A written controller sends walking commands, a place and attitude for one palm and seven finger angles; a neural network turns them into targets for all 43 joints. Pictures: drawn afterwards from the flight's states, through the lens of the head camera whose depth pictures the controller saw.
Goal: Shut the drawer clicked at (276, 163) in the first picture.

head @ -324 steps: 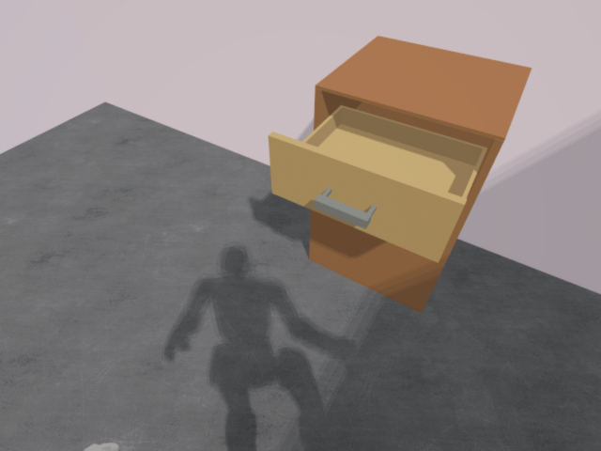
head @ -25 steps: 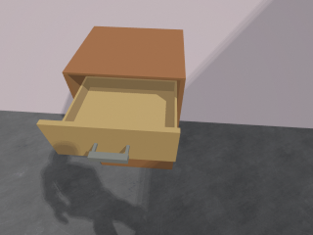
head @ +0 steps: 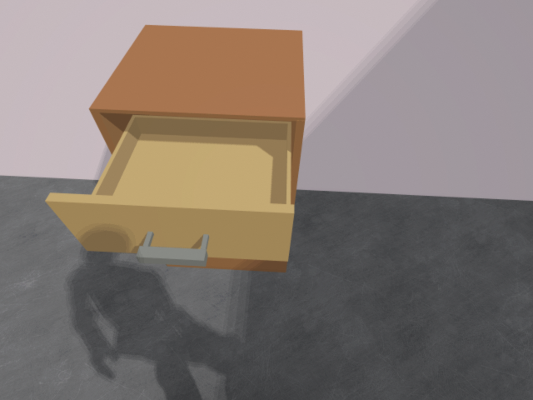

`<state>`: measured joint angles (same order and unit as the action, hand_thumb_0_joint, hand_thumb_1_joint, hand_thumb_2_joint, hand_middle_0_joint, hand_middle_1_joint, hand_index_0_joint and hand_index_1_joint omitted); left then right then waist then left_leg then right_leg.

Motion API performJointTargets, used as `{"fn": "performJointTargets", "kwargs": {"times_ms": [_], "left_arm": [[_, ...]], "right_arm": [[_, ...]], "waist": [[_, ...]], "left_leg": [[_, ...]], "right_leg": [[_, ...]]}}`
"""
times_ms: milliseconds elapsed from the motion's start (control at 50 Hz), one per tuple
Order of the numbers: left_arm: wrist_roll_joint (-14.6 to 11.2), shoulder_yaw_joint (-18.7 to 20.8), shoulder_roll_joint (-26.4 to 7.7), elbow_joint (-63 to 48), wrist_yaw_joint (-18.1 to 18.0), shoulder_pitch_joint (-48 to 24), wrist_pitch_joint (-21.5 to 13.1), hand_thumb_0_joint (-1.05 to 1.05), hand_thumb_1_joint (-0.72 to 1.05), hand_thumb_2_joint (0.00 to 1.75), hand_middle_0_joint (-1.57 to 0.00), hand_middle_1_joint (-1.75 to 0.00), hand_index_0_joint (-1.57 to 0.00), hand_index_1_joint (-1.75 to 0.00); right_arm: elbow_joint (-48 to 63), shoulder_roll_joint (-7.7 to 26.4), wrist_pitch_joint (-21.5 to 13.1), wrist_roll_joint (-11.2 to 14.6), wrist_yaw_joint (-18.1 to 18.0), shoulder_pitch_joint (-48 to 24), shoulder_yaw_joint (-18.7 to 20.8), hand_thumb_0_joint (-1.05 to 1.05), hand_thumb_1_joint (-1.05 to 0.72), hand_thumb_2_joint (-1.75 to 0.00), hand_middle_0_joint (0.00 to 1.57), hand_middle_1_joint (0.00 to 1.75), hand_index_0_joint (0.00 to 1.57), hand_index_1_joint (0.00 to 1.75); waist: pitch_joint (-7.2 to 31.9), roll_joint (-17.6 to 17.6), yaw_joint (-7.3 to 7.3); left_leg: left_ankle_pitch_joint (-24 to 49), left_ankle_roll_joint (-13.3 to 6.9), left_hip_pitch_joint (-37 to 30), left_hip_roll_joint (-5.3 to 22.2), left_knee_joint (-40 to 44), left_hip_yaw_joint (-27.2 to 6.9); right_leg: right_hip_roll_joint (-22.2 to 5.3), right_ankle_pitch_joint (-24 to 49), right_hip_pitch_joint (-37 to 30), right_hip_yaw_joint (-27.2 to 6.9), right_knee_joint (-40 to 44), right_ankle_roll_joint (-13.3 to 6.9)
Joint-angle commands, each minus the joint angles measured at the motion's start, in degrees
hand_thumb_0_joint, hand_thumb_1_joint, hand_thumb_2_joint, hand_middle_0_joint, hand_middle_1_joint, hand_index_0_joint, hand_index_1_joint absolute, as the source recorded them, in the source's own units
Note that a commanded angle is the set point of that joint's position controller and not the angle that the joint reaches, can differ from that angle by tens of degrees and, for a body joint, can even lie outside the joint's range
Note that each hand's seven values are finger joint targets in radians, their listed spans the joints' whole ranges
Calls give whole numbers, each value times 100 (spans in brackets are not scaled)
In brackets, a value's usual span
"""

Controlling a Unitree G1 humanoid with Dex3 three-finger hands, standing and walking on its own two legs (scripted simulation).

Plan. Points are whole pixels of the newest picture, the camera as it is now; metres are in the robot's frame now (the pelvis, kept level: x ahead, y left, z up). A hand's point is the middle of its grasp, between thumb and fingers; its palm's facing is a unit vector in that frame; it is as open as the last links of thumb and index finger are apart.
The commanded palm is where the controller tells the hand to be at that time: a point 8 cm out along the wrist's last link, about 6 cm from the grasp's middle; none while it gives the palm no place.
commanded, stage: shuffle to correct the standing spot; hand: left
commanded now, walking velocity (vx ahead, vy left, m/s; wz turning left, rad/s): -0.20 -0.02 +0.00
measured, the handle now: (175, 246) +0.39 +0.21 -0.08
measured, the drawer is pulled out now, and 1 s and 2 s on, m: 0.27 0.27 0.27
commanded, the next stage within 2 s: come to a stop and stand still in 0.02 s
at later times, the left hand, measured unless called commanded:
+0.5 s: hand out of the picture -0.02 +0.17 -0.17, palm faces +0.02 -0.98 -0.21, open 7.3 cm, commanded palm none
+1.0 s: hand out of the picture -0.03 +0.19 -0.17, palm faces +0.04 -0.98 -0.18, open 7.4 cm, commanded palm none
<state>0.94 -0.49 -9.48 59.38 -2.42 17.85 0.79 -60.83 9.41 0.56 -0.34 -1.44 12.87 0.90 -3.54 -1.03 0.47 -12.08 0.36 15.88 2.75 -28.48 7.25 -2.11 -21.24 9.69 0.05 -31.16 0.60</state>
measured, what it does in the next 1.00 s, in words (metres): stands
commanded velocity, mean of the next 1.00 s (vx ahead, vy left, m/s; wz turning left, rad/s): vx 0.01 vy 0.01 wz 0.00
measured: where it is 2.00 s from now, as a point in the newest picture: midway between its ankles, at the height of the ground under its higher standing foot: outside the picture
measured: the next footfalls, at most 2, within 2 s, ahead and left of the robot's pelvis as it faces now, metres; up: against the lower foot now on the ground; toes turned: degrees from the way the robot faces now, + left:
none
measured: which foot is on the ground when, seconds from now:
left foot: down 0.00-1.00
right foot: down 0.00-1.00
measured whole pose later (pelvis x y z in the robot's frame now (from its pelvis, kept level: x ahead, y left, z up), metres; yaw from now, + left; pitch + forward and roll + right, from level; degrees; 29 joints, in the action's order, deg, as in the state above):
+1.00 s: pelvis -0.04 +0.02 +0.00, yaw +2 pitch -2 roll +0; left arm 0.9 -1.1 -9.6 60.8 -2.0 17.1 -0.8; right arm -61.7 9.6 -0.6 -0.7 -0.7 15.2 -0.8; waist -0.9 -1.3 -0.1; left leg -13.3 -2.1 12.3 -0.5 -27.2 3.8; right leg -2.6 -15.7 9.2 1.8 -26.7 1.7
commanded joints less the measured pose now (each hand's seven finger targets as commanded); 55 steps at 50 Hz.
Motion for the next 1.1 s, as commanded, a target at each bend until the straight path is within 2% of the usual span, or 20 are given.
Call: {"fn": "performJointTargets", "kwargs": {"times_ms": [0,60,120,140,160,220,260,280,300,380,460,480,500,520,540,620,680,720,840,1080], "left_arm": [[11,235,-729,-394,-52,443,9,0,90,90,-20,-30,-20,-30],[32,282,-801,-537,-34,374,39,0,90,90,-20,-30,-20,-30],[51,343,-1117,-707,-36,89,68,0,90,90,-20,-30,-20,-30],[66,320,-1103,-757,-48,-97,59,0,90,90,-20,-30,-20,-30],[89,286,-1073,-793,-45,-318,47,0,90,90,-20,-30,-20,-30],[49,220,-955,-781,-24,-438,3,0,90,90,-20,-30,-20,-30],[-1,161,-660,-700,-5,-113,-22,0,90,90,-20,-30,-20,-30],[-6,125,-606,-537,-8,34,-13,0,90,90,-20,-30,-20,-30],[-2,117,-603,-466,-2,100,-13,0,90,90,-20,-30,-20,-30],[-4,65,-609,-229,43,213,-120,0,90,90,-20,-30,-20,-30],[-23,47,-605,-129,46,210,-160,0,90,90,-20,-30,-20,-30],[30,85,-734,91,-164,561,-265,0,90,90,-20,-30,-20,-30],[-2,84,-949,-31,-137,277,-345,0,90,90,-20,-30,-20,-30],[-41,88,-881,-194,-108,173,-376,0,90,90,-20,-30,-20,-30],[-54,80,-823,-210,-81,71,-353,0,90,90,-20,-30,-20,-30],[-38,59,-647,-154,-33,145,-246,0,90,90,-20,-30,-20,-30],[-31,50,-605,-136,-12,192,-227,0,90,90,-20,-30,-20,-30],[-20,63,-575,-139,-10,250,-211,0,90,90,-20,-30,-20,-30],[-24,54,-544,-90,-6,316,-222,0,90,90,-20,-30,-20,-30],[-9,39,-525,68,1,354,-210,0,90,90,-20,-30,-20,-30]], "right_arm": [[420,788,6,-9,-30,160,242,0,-90,-90,20,30,20,30],[595,728,92,-29,2,-6,294,0,-90,-90,20,30,20,30],[710,458,192,-30,34,-49,301,0,-90,-90,20,30,20,30],[699,407,206,-38,44,-35,294,0,-90,-90,20,30,20,30],[660,366,187,-32,60,75,269,0,-90,-90,20,30,20,30],[466,359,30,-3,89,434,140,0,-90,-90,20,30,20,30],[423,596,-85,-54,61,340,69,0,-90,-90,20,30,20,30],[350,660,-142,-65,65,235,40,0,-90,-90,20,30,20,30],[349,668,-152,-57,59,135,33,0,-90,-90,20,30,20,30],[247,545,-187,-27,50,316,-30,0,-90,-90,20,30,20,30],[62,489,-203,-6,39,546,-55,0,-90,-90,20,30,20,30],[424,747,-217,22,61,-81,9,0,-90,-90,20,30,20,30],[536,579,-184,15,73,96,-45,0,-90,-90,20,30,20,30],[470,428,-203,-44,68,662,-49,0,-90,-90,20,30,20,30],[403,491,-207,-45,60,663,-48,0,-90,-90,20,30,20,30],[374,546,-172,-30,50,526,-52,0,-90,-90,20,30,20,30],[350,577,-150,-29,70,519,-37,0,-90,-90,20,30,20,30],[313,593,-171,-39,67,540,-34,0,-90,-90,20,30,20,30],[205,645,-224,-27,62,496,-46,0,-90,-90,20,30,20,30],[3,650,-228,-11,56,429,-66,0,-90,-90,20,30,20,30]], "waist": [[407,282,-29],[341,-57,-14],[103,-1060,-34],[39,-1061,-43],[-44,-1042,-148],[-147,-524,-242],[-56,356,30],[165,1060,95],[98,1217,171],[32,275,88],[77,74,8],[-38,118,193],[138,89,-189],[811,-34,-296],[924,-46,-249],[5,17,-141],[-278,-40,-142],[-210,164,-110],[113,102,-64],[-30,149,-44]], "left_leg": [[2198,-303,-723,754,29,-679],[1237,-183,-274,555,-328,-546],[-618,83,6,-140,-1592,-191],[-1225,87,28,-149,-2025,-334],[-1250,72,-44,-113,-2048,-460],[-283,-17,-666,14,18,-537],[623,-271,-483,532,608,-1043],[187,-395,-186,684,981,-1358],[-192,-466,139,746,1217,-1437],[-421,-243,-102,380,1010,-1020],[64,-193,-475,344,873,-845],[206,5,-98,335,-343,-693],[135,102,-294,176,-106,-670],[-49,-19,-494,156,28,-695],[287,-66,-499,150,21,-743],[396,-169,-135,255,303,-935],[-156,-190,33,193,533,-1006],[-94,-213,19,252,658,-1071],[321,-235,-259,270,723,-1052],[322,-207,-336,258,941,-1025]], "right_leg": [[-315,1928,755,-252,29,-213],[-510,1883,867,-614,175,-374],[-1331,1942,1350,-1402,1015,-970],[-1461,1602,1604,-1457,1221,-1163],[-1376,1231,1747,-1310,1240,-1163],[-781,453,1686,-834,770,-634],[-155,327,1156,-460,453,-301],[-122,117,663,-195,339,-195],[-77,134,280,-96,293,-162],[-291,586,275,-342,888,-243],[-367,715,385,-354,1044,-230],[-667,2093,401,-645,1157,-182],[-981,3043,372,-850,1015,-383],[-842,2561,-12,-681,737,-459],[-677,2299,-102,-495,631,-423],[-383,1053,364,-293,738,-314],[-347,439,558,-321,872,-310],[-321,615,428,-235,802,-285],[-363,1022,172,-190,797,-208],[-422,1105,109,-161,1021,-132]]}}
